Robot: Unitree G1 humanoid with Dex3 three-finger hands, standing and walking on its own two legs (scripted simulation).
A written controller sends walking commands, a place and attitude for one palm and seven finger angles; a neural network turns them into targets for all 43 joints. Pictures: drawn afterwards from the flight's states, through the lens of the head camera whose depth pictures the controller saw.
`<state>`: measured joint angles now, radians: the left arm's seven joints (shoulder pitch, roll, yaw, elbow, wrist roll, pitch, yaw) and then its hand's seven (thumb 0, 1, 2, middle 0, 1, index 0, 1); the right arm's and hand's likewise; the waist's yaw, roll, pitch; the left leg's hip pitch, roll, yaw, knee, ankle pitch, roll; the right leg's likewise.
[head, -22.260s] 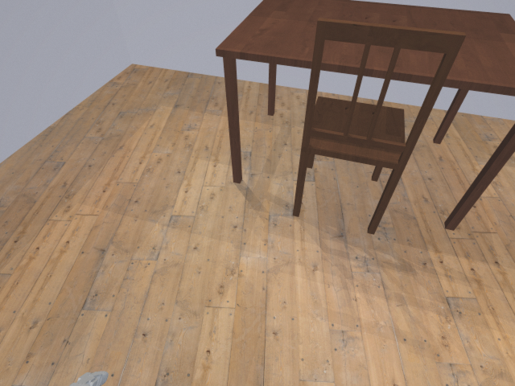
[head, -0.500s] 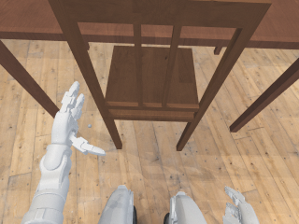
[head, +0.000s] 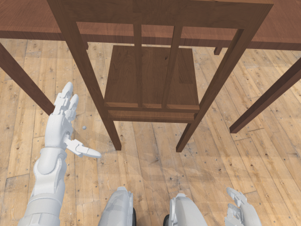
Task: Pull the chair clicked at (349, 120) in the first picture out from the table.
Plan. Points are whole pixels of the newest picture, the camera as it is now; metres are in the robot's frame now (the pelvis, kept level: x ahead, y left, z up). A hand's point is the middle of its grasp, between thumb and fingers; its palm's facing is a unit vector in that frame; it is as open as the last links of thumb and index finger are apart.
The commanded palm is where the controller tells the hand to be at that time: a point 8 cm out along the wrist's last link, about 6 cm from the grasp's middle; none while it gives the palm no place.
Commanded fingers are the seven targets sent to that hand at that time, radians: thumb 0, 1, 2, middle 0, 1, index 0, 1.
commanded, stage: aim the fingers beside a spindle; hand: left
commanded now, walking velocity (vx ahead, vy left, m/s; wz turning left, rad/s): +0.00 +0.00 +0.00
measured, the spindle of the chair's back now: (139, 75) +0.51 +0.05 +0.04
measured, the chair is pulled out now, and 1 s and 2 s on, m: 0.00 0.00 0.00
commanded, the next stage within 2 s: none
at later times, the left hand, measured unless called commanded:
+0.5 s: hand (83, 130) +0.35 +0.18 +0.02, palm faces -0.04 -1.00 -0.04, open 16.9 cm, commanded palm +0.33 +0.23 +0.02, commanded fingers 0.00 -0.50 0.30 -0.06 -0.08 -0.06 -0.08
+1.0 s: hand (88, 127) +0.35 +0.17 +0.02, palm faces -0.03 -1.00 -0.06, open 16.9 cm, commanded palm +0.34 +0.23 +0.02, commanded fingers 0.00 -0.50 0.30 -0.06 -0.08 -0.06 -0.08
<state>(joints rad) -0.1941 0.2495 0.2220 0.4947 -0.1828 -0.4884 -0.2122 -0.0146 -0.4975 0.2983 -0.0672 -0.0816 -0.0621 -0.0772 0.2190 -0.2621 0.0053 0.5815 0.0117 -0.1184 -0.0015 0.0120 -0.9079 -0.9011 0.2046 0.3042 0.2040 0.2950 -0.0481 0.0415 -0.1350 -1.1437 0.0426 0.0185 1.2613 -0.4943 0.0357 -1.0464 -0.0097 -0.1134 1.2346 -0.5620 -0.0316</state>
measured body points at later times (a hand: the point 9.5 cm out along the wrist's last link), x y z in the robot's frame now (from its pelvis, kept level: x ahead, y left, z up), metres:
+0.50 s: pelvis +0.00 +0.01 +0.00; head +0.11 +0.02 +0.44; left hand +0.34 +0.24 +0.02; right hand +0.15 -0.24 -0.10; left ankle +0.05 +0.10 -0.62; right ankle +0.02 -0.11 -0.62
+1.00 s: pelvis +0.00 +0.00 +0.00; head +0.12 +0.01 +0.43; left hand +0.35 +0.22 +0.03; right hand +0.14 -0.25 -0.11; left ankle +0.05 +0.10 -0.62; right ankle +0.02 -0.11 -0.62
